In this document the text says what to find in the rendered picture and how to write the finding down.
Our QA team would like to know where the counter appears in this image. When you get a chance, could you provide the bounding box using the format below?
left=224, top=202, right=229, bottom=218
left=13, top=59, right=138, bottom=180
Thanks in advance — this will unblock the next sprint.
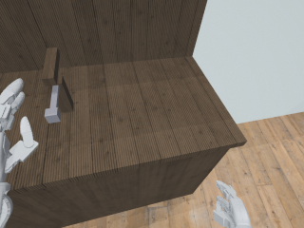
left=0, top=0, right=248, bottom=228

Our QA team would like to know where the robot left hand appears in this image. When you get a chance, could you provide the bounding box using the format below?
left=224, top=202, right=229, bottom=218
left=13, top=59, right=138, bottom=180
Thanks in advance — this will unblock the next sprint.
left=0, top=78, right=39, bottom=182

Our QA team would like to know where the robot left forearm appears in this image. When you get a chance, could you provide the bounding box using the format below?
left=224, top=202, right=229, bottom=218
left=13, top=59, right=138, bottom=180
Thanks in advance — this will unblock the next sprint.
left=0, top=182, right=13, bottom=228

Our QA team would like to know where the tap lever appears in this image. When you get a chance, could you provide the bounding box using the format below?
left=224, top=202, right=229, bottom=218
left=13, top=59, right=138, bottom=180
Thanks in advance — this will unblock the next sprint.
left=44, top=85, right=62, bottom=124

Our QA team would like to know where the robot right hand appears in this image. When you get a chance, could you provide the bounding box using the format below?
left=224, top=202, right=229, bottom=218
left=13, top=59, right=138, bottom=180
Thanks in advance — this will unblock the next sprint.
left=213, top=180, right=252, bottom=228

